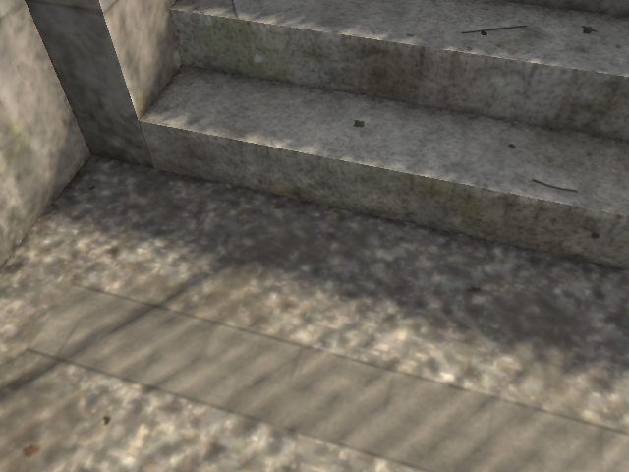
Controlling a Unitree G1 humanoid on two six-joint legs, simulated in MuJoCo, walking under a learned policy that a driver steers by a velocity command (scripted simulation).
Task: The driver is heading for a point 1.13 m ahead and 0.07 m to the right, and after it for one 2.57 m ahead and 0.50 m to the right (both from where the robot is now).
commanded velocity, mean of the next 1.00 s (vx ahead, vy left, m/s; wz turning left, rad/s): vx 0.50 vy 0.00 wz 0.14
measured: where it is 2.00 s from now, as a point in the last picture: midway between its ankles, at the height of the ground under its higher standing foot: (309, 329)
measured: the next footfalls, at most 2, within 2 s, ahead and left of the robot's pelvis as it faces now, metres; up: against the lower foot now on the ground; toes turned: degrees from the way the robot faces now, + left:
left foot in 0.28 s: +0.30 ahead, +0.13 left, +0.00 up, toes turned +9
right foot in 0.80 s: +0.62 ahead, -0.03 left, +0.00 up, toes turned +1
